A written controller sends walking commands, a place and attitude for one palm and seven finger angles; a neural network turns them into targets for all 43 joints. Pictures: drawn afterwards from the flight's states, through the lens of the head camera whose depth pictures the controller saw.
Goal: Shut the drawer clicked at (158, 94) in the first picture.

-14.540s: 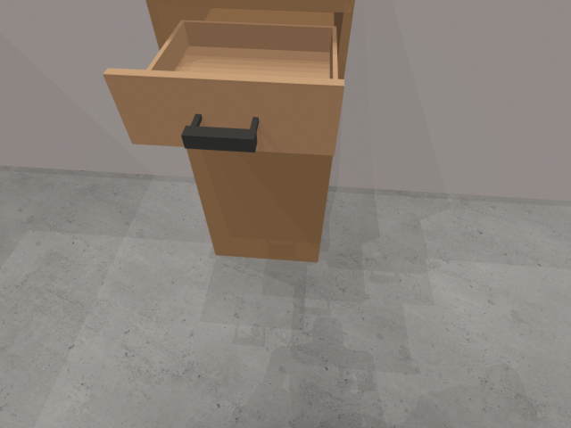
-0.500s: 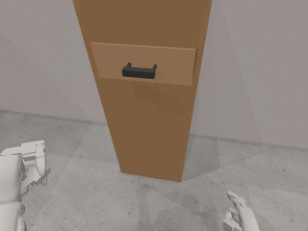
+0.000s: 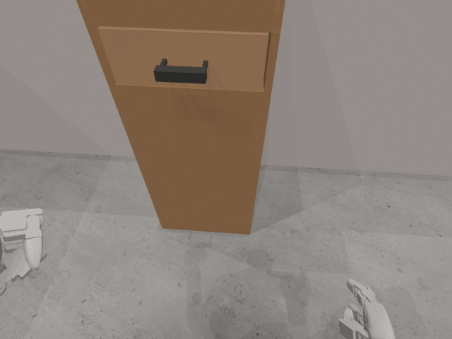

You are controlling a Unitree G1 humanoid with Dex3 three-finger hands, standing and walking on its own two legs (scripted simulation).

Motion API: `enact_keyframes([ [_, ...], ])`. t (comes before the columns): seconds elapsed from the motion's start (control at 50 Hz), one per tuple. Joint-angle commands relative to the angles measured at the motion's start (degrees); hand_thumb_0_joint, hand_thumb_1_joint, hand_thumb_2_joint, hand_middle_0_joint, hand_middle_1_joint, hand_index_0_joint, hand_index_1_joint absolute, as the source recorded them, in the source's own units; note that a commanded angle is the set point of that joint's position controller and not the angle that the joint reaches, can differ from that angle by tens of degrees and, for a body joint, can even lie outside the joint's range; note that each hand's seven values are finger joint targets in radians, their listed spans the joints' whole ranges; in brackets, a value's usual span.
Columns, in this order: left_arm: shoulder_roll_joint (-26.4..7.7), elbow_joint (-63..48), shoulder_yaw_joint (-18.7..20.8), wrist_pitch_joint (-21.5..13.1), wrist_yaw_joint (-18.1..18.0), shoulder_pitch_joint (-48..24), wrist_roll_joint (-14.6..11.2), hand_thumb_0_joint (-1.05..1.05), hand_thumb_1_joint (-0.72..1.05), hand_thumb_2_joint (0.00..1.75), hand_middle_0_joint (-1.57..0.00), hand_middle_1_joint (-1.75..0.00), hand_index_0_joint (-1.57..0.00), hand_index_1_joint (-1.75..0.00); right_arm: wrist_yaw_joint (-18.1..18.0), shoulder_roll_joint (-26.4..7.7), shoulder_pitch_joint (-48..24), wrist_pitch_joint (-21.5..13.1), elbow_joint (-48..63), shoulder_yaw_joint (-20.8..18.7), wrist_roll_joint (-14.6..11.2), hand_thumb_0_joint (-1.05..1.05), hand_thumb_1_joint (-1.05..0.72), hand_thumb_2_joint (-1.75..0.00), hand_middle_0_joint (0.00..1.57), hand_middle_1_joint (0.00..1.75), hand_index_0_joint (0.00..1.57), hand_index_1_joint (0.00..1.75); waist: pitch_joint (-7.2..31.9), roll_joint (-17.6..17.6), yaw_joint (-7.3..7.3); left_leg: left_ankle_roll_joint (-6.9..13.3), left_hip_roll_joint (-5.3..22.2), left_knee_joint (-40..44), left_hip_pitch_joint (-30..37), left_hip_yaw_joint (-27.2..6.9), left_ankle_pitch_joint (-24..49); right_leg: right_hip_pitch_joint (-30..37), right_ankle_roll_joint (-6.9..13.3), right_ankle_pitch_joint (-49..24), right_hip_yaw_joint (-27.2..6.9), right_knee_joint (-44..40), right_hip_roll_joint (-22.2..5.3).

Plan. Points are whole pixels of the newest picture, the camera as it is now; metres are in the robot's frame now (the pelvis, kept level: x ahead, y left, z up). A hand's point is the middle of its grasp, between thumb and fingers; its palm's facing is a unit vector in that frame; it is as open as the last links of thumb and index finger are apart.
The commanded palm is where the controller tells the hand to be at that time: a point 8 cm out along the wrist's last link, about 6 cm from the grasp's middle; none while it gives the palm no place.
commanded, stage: step back with the hand held close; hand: left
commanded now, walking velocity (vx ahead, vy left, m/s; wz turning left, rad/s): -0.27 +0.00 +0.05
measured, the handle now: (182, 69) +0.66 +0.15 +0.13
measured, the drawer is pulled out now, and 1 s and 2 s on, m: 0.00 0.00 0.00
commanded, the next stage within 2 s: stop stepping back and stand still in 0.82 s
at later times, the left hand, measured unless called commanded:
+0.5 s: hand (2, 316) +0.12 +0.24 +0.17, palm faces +0.40 -0.81 -0.43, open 3.3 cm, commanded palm +0.05 +0.29 +0.18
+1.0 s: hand out of the picture +0.05 +0.21 +0.18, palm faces +0.26 -0.87 -0.43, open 3.3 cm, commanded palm -0.02 +0.27 +0.18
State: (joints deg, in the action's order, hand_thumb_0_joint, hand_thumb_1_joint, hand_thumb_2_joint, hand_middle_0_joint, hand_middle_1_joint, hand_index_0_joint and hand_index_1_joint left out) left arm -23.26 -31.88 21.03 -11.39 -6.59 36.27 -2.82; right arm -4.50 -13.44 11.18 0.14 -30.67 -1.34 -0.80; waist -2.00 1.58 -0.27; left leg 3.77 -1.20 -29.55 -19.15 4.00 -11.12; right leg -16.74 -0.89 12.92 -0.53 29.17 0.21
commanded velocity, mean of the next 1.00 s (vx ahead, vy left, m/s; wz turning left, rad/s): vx -0.30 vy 0.00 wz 0.00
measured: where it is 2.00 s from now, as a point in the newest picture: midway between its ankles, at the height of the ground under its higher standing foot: outside the picture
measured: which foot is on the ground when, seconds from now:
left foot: down 0.00-1.00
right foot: down 0.00-0.54, up 0.56-0.82, down 0.84-1.00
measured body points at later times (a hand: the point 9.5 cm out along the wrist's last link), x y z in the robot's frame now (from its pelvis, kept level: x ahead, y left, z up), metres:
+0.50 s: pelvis -0.07 +0.00 -0.01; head -0.04 +0.02 +0.44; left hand +0.09 +0.28 +0.19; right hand +0.11 -0.24 -0.09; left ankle +0.05 +0.08 -0.73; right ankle +0.03 -0.13 -0.73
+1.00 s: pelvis -0.16 -0.01 -0.01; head -0.15 +0.02 +0.43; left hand +0.03 +0.26 +0.20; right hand +0.01 -0.24 -0.08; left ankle +0.02 +0.07 -0.74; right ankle -0.24 -0.14 -0.73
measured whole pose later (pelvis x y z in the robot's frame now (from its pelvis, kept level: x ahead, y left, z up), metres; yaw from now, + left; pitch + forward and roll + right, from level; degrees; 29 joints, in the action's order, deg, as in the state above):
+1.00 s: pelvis -0.16 -0.01 -0.01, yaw -2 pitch -1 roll -3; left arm -27.1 -35.9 22.0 -16.7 -5.5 31.9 -4.2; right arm -4.0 -9.1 10.0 -6.0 -36.3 0.5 0.8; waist -0.6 -0.7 0.9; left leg 2.8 1.3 -26.5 -28.5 0.7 3.3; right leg -7.8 -0.4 26.9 -0.9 33.6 3.1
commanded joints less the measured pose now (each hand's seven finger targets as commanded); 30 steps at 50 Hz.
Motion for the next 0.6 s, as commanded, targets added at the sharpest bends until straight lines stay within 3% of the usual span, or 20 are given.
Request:
enact_keyframes([
  [0.0,-7.9,-11.1,7.06,-4.92,-1.87,-0.27,0.36,0.0,0.9,0.9,-1.4,-1.6,-1.4,-1.6,-0.44,-7.15,-4.72,-4.27,9.32,-2.24,-0.04,0.0,-0.9,-0.9,0.2,0.3,0.2,0.3,6.65,1.21,0.1,0.97,7.3,9.08,-7.2,-10.13,-9.93,7.3,0.99,-3.44,-5.48,-1.49,-2.5],
  [0.04,-8.98,-11.67,8.04,-5.66,-2.18,-1.35,0.67,0.0,0.9,0.9,-1.4,-1.6,-1.4,-1.6,-0.6,-7.52,-4.79,-4.97,9.28,-2.33,0.21,0.0,-0.9,-0.9,0.2,0.3,0.2,0.3,5.51,0.93,0.15,1.13,7.13,9.78,-9.95,-11.31,-15.86,6.8,1.07,1.41,-6.02,-2.59,-2.33],
  [0.08,-7.87,-11.58,7.26,-6.43,-2.33,-1.31,1.05,0.0,0.9,0.9,-1.4,-1.6,-1.4,-1.6,-0.64,-7.33,-4.22,-5.73,9.12,-2.19,0.19,0.0,-0.9,-0.9,0.2,0.3,0.2,0.3,5.1,1.33,0.36,1.36,7.6,10.55,-11.26,-12.05,-19.41,6.39,0.97,4.71,-5.57,-2.24,-1.92],
  [0.14,-8.68,-12.1,8.28,-7.21,-2.61,-2.77,1.66,0.0,0.9,0.9,-1.4,-1.6,-1.4,-1.6,-0.9,-7.71,-4.52,-6.78,9.02,-2.26,0.55,0.0,-0.9,-0.9,0.2,0.3,0.2,0.3,4.59,3.78,0.16,2.12,9.14,13.47,-16.59,-14.16,-24.75,9.61,0.54,6.25,-4.56,0.93,-0.31],
  [0.2,-7.42,-12.01,7.96,-7.85,-2.54,-2.28,2.02,0.0,0.9,0.9,-1.4,-1.6,-1.4,-1.6,-0.84,-7.33,-3.97,-7.69,8.77,-2.27,0.38,0.0,-0.9,-0.9,0.2,0.3,0.2,0.3,5.63,4.89,0.13,2.72,10.2,14.26,-19.58,-14.81,-26.71,12.77,0.46,2.45,-3.95,5.11,0.83],
  [0.24,-8.56,-12.55,9.21,-8.21,-2.42,-1.86,2.02,0.0,0.9,0.9,-1.4,-1.6,-1.4,-1.6,-0.72,-7.23,-3.77,-8.31,8.5,-2.46,0.5,0.0,-0.9,-0.9,0.2,0.3,0.2,0.3,7.04,3.35,0.03,2.57,9.23,12.19,-19.15,-14.0,-25.55,12.96,0.68,1.23,-5.71,4.38,0.55],
  [0.28,-7.89,-12.85,8.6,-8.59,-2.27,-2.55,2.0,0.0,0.9,0.9,-1.4,-1.6,-1.4,-1.6,-0.46,-7.07,-3.35,-8.57,8.16,-2.47,0.64,0.0,-0.9,-0.9,0.2,0.3,0.2,0.3,5.5,1.71,0.33,2.14,8.07,9.54,-19.17,-12.8,-26.23,9.59,1.38,5.07,-8.02,2.17,-0.61],
  [0.34,-9.13,-14.54,8.51,-8.91,-2.53,-4.99,1.45,0.0,0.9,0.9,-1.4,-1.6,-1.4,-1.6,-0.01,-6.71,-2.88,-8.63,6.81,-2.51,1.22,0.0,-0.9,-0.9,0.2,0.3,0.2,0.3,5.38,-4.13,0.92,-0.16,4.46,0.97,-9.22,-10.17,-17.98,-1.86,3.6,7.46,-13.55,-6.19,-5.31],
  [0.38,-8.1,-13.06,6.87,-8.81,-2.95,-4.85,1.05,0.0,0.9,0.9,-1.4,-1.6,-1.4,-1.6,0.27,-6.02,-2.25,-8.11,5.61,-2.47,1.13,0.0,-0.9,-0.9,0.2,0.3,0.2,0.3,6.09,-6.48,1.42,-1.7,2.4,-5.88,-1.0,-7.97,-12.73,-9.59,5.11,8.99,-14.78,-10.42,-8.94],
  [0.42,-8.87,-12.2,7.32,-8.72,-3.45,-4.6,0.84,0.0,0.9,0.9,-1.4,-1.6,-1.4,-1.6,0.45,-5.54,-2.45,-7.47,5.13,-2.59,0.96,0.0,-0.9,-0.9,0.2,0.3,0.2,0.3,6.62,-7.25,1.71,-2.04,1.69,-7.75,2.42,-7.35,-10.74,-12.4,5.31,8.34,-13.42,-11.24,-9.97],
  [0.44,-9.39,-12.31,7.86,-8.72,-3.69,-4.18,0.76,0.0,0.9,0.9,-1.4,-1.6,-1.4,-1.6,0.37,-5.67,-2.62,-7.15,4.96,-2.75,0.97,0.0,-0.9,-0.9,0.2,0.3,0.2,0.3,7.1,-6.24,1.76,-2.04,1.99,-6.42,2.81,-7.92,-10.27,-12.33,5.06,7.85,-11.98,-10.56,-9.22],
  [0.48,-9.6,-14.29,7.93,-9.26,-3.59,-3.77,0.87,0.0,0.9,0.9,-1.4,-1.6,-1.4,-1.6,0.23,-6.26,-3.16,-6.9,5.84,-2.46,0.71,0.0,-0.9,-0.9,0.2,0.3,0.2,0.3,5.9,-0.51,1.78,-0.69,5.02,1.05,-0.21,-12.37,-14.56,-11.45,3.02,10.63,-7.81,-6.07,-4.97],
  [0.5,-10.11,-14.69,9.02,-9.67,-3.57,-3.05,1.09,0.0,0.9,0.9,-1.4,-1.6,-1.4,-1.6,-0.04,-6.78,-3.77,-7.31,6.38,-2.43,0.78,0.0,-0.9,-0.9,0.2,0.3,0.2,0.3,5.75,4.52,1.63,1.08,9.03,8.89,-6.52,-17.15,-20.43,-6.02,1.43,10.82,-5.08,0.34,-1.1],
  [0.52,-9.7,-15.51,9.99,-10.13,-3.37,-2.59,1.83,0.0,0.9,0.9,-1.4,-1.6,-1.4,-1.6,-0.21,-7.75,-4.97,-8.26,7.22,-2.46,0.99,0.0,-0.9,-0.9,0.2,0.3,0.2,0.3,6.63,13.71,1.1,4.26,16.01,20.4,-19.22,-25.07,-31.15,6.42,-0.34,7.56,-1.58,14.28,4.27],
  [0.54,-10.82,-15.75,10.98,-10.27,-3.19,-3.5,2.18,0.0,0.9,0.9,-1.4,-1.6,-1.4,-1.6,-0.42,-7.08,-5.78,-9.03,7.23,-2.71,1.41,0.0,-0.9,-0.9,0.2,0.3,0.2,0.3,7.53,15.7,0.46,6.74,20.78,25.55,-25.13,-31.34,-33.43,10.93,-0.49,8.9,-1.92,26.2,6.41],
  [0.56,-11.19,-15.97,11.79,-10.11,-3.08,-2.83,1.74,0.0,0.9,0.9,-1.4,-1.6,-1.4,-1.6,-0.11,-6.21,-4.18,-9.57,6.31,-3.2,1.75,0.0,-0.9,-0.9,0.2,0.3,0.2,0.3,9.44,11.66,0.7,7.06,21.68,24.69,-21.03,-29.83,-28.59,7.74,-0.05,12.16,-3.58,33.42,6.37],
  [0.58,-10.12,-15.63,10.78,-10.22,-2.81,-1.97,1.35,0.0,0.9,0.9,-1.4,-1.6,-1.4,-1.6,0.53,-6.2,-4.15,-10.19,5.73,-3.61,1.67,0.0,-0.9,-0.9,0.2,0.3,0.2,0.3,10.32,7.81,0.37,6.54,20.89,21.76,-16.4,-26.68,-24.84,4.71,0.21,14.02,-3.92,34.85,6.27],
])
